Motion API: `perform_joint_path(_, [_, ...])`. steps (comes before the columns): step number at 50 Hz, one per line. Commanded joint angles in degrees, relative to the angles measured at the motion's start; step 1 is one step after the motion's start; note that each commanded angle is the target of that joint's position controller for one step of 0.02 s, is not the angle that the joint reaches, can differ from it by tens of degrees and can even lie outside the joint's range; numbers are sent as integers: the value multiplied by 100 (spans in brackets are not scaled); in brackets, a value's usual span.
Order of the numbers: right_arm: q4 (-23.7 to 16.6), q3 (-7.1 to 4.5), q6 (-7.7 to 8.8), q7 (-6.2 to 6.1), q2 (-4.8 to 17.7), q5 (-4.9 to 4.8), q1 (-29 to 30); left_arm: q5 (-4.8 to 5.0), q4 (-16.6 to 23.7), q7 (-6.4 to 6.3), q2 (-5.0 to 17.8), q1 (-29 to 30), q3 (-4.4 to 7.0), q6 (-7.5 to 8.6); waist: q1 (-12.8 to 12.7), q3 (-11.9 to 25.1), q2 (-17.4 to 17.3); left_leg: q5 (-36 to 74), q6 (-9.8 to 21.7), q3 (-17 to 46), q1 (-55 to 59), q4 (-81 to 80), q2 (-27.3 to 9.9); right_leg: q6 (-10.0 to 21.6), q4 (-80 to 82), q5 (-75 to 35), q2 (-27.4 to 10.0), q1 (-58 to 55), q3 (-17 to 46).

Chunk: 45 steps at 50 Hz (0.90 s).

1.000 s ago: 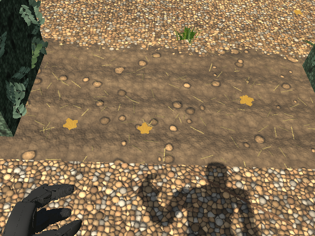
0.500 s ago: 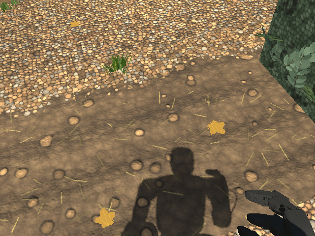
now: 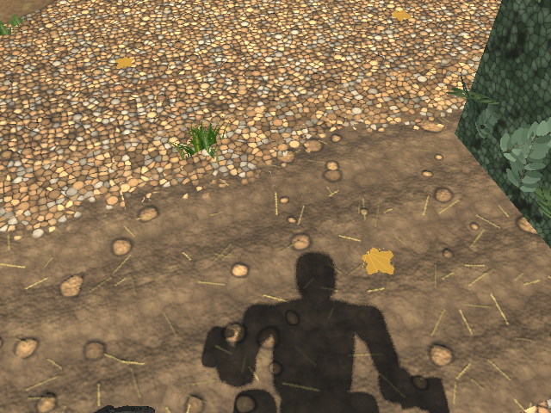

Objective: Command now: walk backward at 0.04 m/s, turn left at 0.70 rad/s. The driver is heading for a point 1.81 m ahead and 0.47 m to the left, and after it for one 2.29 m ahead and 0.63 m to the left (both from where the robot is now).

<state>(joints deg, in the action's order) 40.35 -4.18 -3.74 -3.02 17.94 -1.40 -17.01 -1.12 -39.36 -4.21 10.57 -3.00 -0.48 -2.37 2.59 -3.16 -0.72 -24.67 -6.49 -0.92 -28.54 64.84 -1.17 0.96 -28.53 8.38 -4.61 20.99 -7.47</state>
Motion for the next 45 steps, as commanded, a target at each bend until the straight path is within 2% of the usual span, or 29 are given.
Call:
perform_joint_path(1, [-607, 10, 101, 176, 200, 19, -50, 89, 223, -66, 1270, 47, 501, 47, -224, 1301, 942, -13, 224, 14, 548, -1479, -376, 1151, 714, -1805, -1550, -1407, 913])
perform_joint_path(4, [-520, -105, 29, 300, 350, 42, -572, 241, 68, 47, 1300, 61, 606, 54, 83, 1137, 739, 953, 669, -429, 1382, -3033, -154, 711, 243, -1163, -1470, -1027, 456])
perform_joint_path(5, [-457, -199, 7, 273, 540, 98, -729, 286, -72, 100, 1118, -184, 610, 55, 108, 808, 169, 1538, 950, -98, 1710, -3723, -43, 232, -448, -170, -1080, -457, 99])
perform_joint_path(6, [-567, -424, 7, 138, 1373, 149, -792, 83, 10, 154, 846, -382, 582, 22, -97, 357, -1864, 3713, 1607, 2018, 2085, -4262, -1346, -484, -2140, 1792, -170, 1073, -521])
perform_joint_path(7, [-788, -406, 137, 146, 1606, 382, -649, 4, 398, 153, 853, 587, 579, 58, 163, 270, -2186, 4197, 2604, 3435, 1725, -4754, -1976, -612, -3384, 3022, 588, 2061, 505])
perform_joint_path(8, [-790, -404, 279, 182, 1462, 498, -450, 51, 468, 138, 937, 933, 624, 73, 216, 297, -1450, 3226, 2583, 3190, 1665, -4918, -1845, -424, -3951, 2843, 601, 2217, 1075])
perform_joint_path(9, [-833, -399, 357, 161, 1385, 354, -80, 122, 394, 108, 952, 783, 660, 84, -19, 223, -1129, 2745, 2224, 2799, 1705, -4869, -1496, -304, -3984, 2209, 533, 2242, 1287])
perform_joint_path(10, [-900, -353, 347, 122, 1151, 143, 293, 84, 224, 60, 1040, 498, 713, 81, -214, 296, -754, 2580, 1908, 2483, 1794, -4692, -1291, -307, -3914, 1734, 444, 2218, 1353])
perform_joint_path(11, [-982, -287, 318, 82, 968, 26, 513, 33, 157, 48, 1090, 357, 741, 93, -299, 441, -746, 2755, 1791, 2325, 1780, -4545, -1165, -365, -3897, 1424, 479, 2060, 1357])
perform_joint_path(12, [-1042, -240, 280, 45, 841, -1, 547, 29, 132, 92, 1051, 287, 740, 124, -333, 630, -687, 2872, 1759, 2260, 1817, -4460, -1028, -423, -3927, 1200, 568, 1874, 1359])
perform_joint_path(15, [-1071, -244, 223, -30, 814, 29, 358, 117, 80, 180, 908, 297, 676, 202, -248, 815, -565, 2781, 1732, 2381, 2191, -4361, -856, -500, -3085, 899, 751, 1790, 1428])
perform_joint_path(18, [-1112, -316, 176, -82, 974, 21, 313, 156, 80, 245, 954, 425, 664, 260, -182, 784, -760, 2248, 1731, 2772, 2207, -4353, -747, -554, -2050, 884, 894, 1529, 1568])
perform_joint_path(22, [-1238, -342, 128, -15, 1054, 64, 525, 185, -67, 363, 1120, 158, 670, 324, -157, 939, -992, 2364, 1719, 3076, 1961, -4212, -679, -516, -1282, 991, 932, 745, 1544])
perform_joint_path(25, [-1246, -231, 120, 65, 878, 112, 647, 168, -154, 442, 1223, -122, 645, 362, -94, 1150, -1076, 3144, 1721, 3054, 2003, -3917, -730, -410, -860, 1019, 723, 132, 1354])
perform_joint_path(27, [-1185, -68, 130, 98, 563, 106, 781, 119, -208, 516, 1055, -344, 565, 402, -254, 1150, -861, 2926, 1549, 2849, 1726, -3778, -578, -219, 249, 101, 540, -758, 1214])
perform_joint_path(28, [-1021, 51, 166, 120, 238, 182, 507, 22, -193, 549, 904, -272, 481, 406, -182, 1107, -573, 2206, 1275, 2617, 1602, -3785, -332, -91, 875, -602, 312, -1225, 1532])
perform_joint_path(29, [-863, 106, 207, 145, 69, 363, 81, -71, -113, 551, 1092, -112, 444, 404, 163, 1053, 370, 901, 949, 1926, 1501, -3124, 195, 175, 1082, -1434, -382, -1355, 2492])
perform_joint_path(30, [-929, 45, 248, 159, 272, 406, -139, -114, -90, 536, 1173, 274, 384, 405, 597, 636, 1061, 105, 637, 1435, 1581, -3378, 453, 904, 1094, -1340, -782, -592, 2991])
perform_joint_path(31, [-899, 3, 295, 128, 495, 434, 207, -29, -11, 530, 1097, 424, 388, 401, 378, 407, 1002, 583, 507, 1279, 1850, -3684, 292, 948, 1219, -294, -588, -206, 3103])
perform_joint_path(32, [-905, -67, 324, 105, 691, 376, 652, 53, -23, 516, 1258, 201, 438, 379, 58, 288, 866, 831, 517, 1170, 1839, -3674, 371, 738, 1241, 236, -340, -206, 2994])
perform_joint_path(33, [-933, -107, 332, 69, 692, 345, 921, 153, -51, 487, 1628, -5, 535, 352, -82, 246, 839, 891, 532, 1015, 1782, -3545, 439, 655, 1247, 504, -254, -238, 3102])
perform_joint_path(34, [-994, -81, 352, 72, 550, 331, 918, 219, -93, 427, 1749, -261, 570, 326, -142, 404, 949, 431, 519, 770, 1671, -3441, 576, 721, 1357, 1705, -207, -390, 3310])
perform_joint_path(36, [-987, -55, 510, 140, 353, 161, 895, 278, -143, 324, 1822, -742, 610, 265, -239, 235, 1237, -117, 511, 433, 1269, -3167, 668, 920, 1691, 3706, -308, -386, 3862])
perform_joint_path(38, [-896, -78, 758, 224, 289, 48, 818, 335, -47, 268, 1719, -731, 620, 258, -162, 52, 1323, -23, 660, 586, 1477, -3376, 514, 1037, 1719, 3781, -312, -84, 4219])
perform_joint_path(40, [-598, -160, 947, 244, 315, 7, 136, 404, 317, 255, 1432, -99, 557, 247, 337, 129, 947, 681, 922, 727, 3069, -4582, 156, 658, 1188, 3013, 186, 990, 3695])
perform_joint_path(41, [-367, -269, 958, 187, 616, 45, -569, 394, 569, 275, 1094, 243, 475, 283, 620, 390, 443, 560, 1077, 1151, 4258, -4880, -503, 257, 177, 2539, 562, 1945, 2990])
perform_joint_path(42, [-306, -358, 955, 205, 947, 131, -655, 483, 719, 315, 747, 98, 380, 350, 482, 558, -957, -867, 1471, 2921, 4684, -5333, -1586, 77, -1483, 1960, 1014, 2854, 1965])
perform_joint_path(43, [-430, -328, 985, 220, 819, 196, -267, 443, 779, 366, 1045, -1, 425, 431, 243, 221, -840, -1341, 1733, 3423, 4092, -5451, -2132, 97, -2456, 1666, 396, 3262, 1923])
perform_joint_path(45, [-560, -217, 1004, 189, 449, 110, 42, 424, 659, 464, 1124, -362, 454, 444, 58, 41, -600, -1042, 1655, 2798, 3802, -5547, -1938, 20, -3282, 1154, 89, 3494, 1662])
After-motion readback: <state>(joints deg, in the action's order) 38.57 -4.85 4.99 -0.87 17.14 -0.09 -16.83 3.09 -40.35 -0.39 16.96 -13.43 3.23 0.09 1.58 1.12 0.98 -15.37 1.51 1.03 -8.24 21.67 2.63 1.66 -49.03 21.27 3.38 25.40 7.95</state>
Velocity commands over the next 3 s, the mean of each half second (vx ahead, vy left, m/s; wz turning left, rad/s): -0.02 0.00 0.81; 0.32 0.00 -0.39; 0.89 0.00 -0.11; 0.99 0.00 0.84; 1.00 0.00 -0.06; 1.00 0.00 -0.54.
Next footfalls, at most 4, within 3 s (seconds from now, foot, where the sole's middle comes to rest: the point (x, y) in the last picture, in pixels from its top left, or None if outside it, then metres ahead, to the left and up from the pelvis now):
0.10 left None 0.01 0.13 -0.77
0.56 right None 0.10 -0.06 -0.77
1.26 right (355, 411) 0.45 -0.16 -0.77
1.76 left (262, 268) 0.84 0.04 -0.77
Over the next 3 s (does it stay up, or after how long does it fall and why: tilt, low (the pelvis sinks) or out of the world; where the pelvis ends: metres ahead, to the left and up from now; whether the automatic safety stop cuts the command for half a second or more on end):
stays up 1.64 0.34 -0.02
